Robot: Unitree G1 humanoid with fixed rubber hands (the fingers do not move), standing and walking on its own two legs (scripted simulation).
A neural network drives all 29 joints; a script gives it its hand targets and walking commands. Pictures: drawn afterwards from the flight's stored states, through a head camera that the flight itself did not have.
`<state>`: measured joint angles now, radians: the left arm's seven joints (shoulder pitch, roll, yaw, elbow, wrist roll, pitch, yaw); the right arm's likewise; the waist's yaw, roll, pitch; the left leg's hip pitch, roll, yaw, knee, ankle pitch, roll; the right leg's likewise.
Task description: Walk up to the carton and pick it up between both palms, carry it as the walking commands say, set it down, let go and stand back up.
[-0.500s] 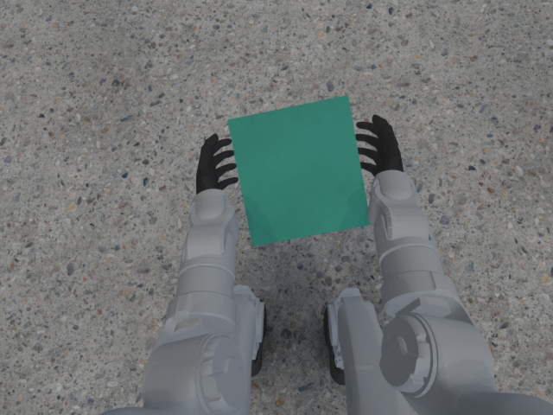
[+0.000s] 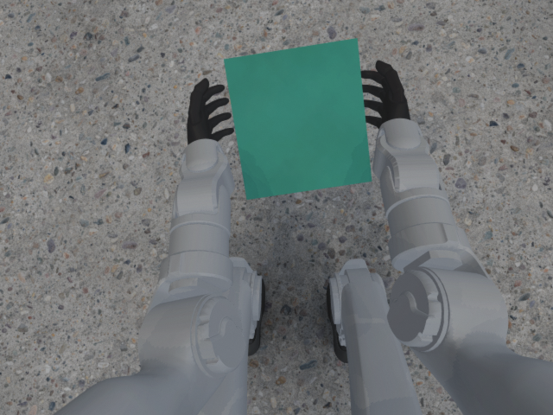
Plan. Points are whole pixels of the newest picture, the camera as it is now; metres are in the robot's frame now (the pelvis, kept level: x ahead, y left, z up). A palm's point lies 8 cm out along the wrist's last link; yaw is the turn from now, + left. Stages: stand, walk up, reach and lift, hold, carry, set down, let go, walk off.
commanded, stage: set down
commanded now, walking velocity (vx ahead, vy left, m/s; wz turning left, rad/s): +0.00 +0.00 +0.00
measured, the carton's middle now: (294, 127) +0.52 +0.00 -0.19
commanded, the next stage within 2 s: none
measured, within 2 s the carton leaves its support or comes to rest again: neither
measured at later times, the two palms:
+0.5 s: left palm (220, 146) +0.48 +0.12 -0.16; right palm (378, 124) +0.51 -0.13 -0.17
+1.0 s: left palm (234, 151) +0.50 +0.12 -0.25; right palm (370, 130) +0.54 -0.14 -0.26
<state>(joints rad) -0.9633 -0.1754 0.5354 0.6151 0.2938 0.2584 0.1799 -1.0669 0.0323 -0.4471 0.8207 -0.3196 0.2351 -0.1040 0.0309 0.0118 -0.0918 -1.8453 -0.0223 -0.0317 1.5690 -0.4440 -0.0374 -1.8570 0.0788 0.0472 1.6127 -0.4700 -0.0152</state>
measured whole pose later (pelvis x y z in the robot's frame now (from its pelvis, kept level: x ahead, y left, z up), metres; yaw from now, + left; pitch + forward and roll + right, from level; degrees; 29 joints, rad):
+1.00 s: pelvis -0.01 +0.00 -0.10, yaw +1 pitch +44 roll +4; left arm -1.24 -0.09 0.56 0.65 0.24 0.23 0.16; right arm -1.42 -0.14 -0.37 0.93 -0.31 0.25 -0.08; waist 0.03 0.03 0.18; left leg -2.17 -0.05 -0.03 1.90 -0.50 -0.07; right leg -2.20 0.10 0.05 1.95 -0.52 -0.01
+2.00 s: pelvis -0.01 +0.00 -0.14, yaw +2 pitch +42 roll +5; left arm -1.35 -0.01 0.54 0.73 0.19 0.23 0.10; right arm -1.51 -0.21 -0.33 1.02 -0.28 0.24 -0.03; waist 0.03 0.04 0.26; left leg -2.23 -0.07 -0.03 2.03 -0.53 -0.08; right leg -2.26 0.09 0.05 2.09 -0.56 -0.01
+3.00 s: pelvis +0.00 +0.00 -0.15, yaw +2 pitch +42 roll +4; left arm -1.37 0.03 0.54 0.81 0.19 0.19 0.07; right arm -1.52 -0.23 -0.35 1.06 -0.28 0.18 0.02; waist 0.03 0.05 0.27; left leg -2.25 -0.09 -0.03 2.07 -0.55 -0.08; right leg -2.26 0.08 0.05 2.13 -0.60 0.00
